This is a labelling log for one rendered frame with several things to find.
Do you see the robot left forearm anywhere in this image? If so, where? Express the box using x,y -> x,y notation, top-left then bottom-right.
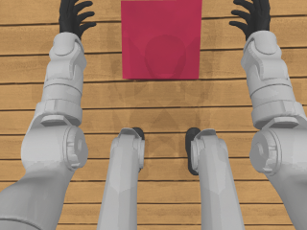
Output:
20,32 -> 87,168

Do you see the left robot upper arm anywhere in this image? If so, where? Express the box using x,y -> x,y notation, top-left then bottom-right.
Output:
0,125 -> 88,230

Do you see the robot right forearm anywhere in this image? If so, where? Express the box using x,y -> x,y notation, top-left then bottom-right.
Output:
241,30 -> 307,130

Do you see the robot right foot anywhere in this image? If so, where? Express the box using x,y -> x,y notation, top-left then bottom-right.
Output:
185,127 -> 201,175

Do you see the robot right hand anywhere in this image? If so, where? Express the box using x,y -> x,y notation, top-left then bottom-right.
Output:
228,0 -> 271,41

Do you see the right robot upper arm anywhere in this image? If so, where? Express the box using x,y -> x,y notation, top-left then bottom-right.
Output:
248,127 -> 307,230

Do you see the robot left foot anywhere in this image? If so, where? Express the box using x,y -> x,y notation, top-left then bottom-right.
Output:
132,127 -> 145,173

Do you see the carton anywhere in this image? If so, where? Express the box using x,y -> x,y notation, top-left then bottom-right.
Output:
121,0 -> 202,81

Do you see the robot foot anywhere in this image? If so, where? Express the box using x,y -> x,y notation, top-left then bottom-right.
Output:
132,127 -> 145,173
185,127 -> 201,175

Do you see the robot left hand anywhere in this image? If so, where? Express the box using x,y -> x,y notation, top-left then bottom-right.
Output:
59,0 -> 97,41

